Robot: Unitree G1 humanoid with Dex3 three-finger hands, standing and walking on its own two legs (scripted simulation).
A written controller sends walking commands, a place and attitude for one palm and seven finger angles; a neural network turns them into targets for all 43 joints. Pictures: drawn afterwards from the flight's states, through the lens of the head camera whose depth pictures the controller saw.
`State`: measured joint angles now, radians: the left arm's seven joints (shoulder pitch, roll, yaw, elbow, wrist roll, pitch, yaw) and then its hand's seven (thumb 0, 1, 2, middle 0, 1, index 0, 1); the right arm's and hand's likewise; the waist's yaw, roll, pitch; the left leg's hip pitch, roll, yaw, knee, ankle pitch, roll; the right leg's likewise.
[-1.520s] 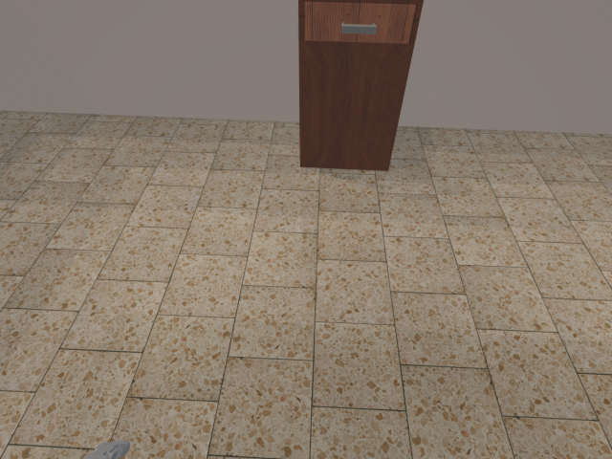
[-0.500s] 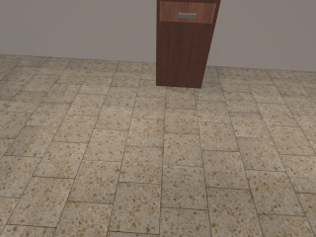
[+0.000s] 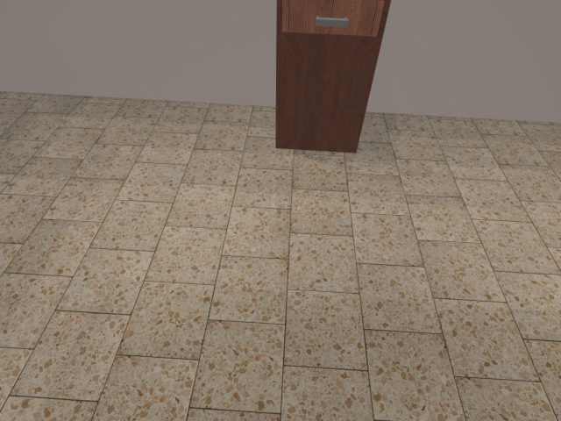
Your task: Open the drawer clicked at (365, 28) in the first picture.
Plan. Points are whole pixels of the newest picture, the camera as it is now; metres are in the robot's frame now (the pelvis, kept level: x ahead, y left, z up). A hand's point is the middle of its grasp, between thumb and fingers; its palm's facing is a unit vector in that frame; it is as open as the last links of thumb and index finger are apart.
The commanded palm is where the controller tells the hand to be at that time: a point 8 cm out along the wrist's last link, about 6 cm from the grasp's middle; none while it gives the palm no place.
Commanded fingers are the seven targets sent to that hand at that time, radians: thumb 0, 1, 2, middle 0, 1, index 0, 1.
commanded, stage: walk to a spot facing it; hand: left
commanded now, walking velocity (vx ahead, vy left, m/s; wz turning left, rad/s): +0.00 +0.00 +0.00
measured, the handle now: (331, 20) +1.65 -0.13 -0.05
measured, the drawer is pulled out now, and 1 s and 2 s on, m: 0.00 0.00 0.00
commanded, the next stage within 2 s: none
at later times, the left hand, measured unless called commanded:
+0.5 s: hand out of the picture +0.14 +0.15 -0.19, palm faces -0.12 -0.97 -0.21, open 7.4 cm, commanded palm none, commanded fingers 0.00 0.90 0.90 -0.20 -0.30 -0.20 -0.30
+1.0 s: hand (211, 321) +0.34 +0.16 -0.20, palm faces -0.26 -0.96 -0.14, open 7.4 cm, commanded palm none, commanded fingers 0.00 0.90 0.90 -0.20 -0.30 -0.20 -0.30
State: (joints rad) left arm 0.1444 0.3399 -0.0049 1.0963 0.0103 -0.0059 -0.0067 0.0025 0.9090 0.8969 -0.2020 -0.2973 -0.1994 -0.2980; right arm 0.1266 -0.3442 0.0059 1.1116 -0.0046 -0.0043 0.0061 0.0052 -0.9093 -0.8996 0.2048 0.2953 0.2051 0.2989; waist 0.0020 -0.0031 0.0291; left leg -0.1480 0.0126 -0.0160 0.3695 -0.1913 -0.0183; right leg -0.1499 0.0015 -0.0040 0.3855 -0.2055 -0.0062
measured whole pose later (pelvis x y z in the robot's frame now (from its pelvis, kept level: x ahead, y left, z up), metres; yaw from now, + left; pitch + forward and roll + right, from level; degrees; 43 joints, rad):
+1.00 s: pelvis +0.31 -0.01 -0.01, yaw -20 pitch -2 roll -1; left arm 0.36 0.19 0.07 1.11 0.03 -0.02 -0.01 0.00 0.91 0.90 -0.20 -0.30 -0.20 -0.30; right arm 0.19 -0.12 -0.04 1.00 -0.01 -0.08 -0.01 -0.01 -0.93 -0.90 0.20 0.30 0.21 0.30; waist 0.02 -0.05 0.04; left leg -0.30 0.07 0.21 0.58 -0.25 0.06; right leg -0.38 -0.03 0.00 1.21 -0.36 -0.03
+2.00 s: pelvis +0.72 -0.22 -0.02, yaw -30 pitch +0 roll -1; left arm 0.44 0.13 0.03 1.14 0.02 -0.07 0.01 0.00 0.92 0.90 -0.20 -0.30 -0.20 -0.30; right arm 0.10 -0.19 -0.04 0.99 -0.02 -0.04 0.03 0.01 -0.92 -0.90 0.20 0.29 0.20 0.30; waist 0.06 -0.01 0.05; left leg -0.44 0.09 0.15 0.60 -0.17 0.02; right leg 0.04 0.00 -0.15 0.44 -0.46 -0.01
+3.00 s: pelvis +0.88 -0.30 -0.01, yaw -14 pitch +0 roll -1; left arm 0.19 0.26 0.09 0.96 0.02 0.06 0.01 0.00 0.92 0.90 -0.20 -0.30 -0.19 -0.30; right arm 0.17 -0.22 -0.05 0.91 -0.02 0.02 0.00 0.00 -0.91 -0.90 0.20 0.29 0.20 0.30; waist 0.00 -0.03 0.07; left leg -0.32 0.03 0.08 0.55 -0.24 0.05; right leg -0.49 -0.10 -0.07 1.11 -0.43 0.09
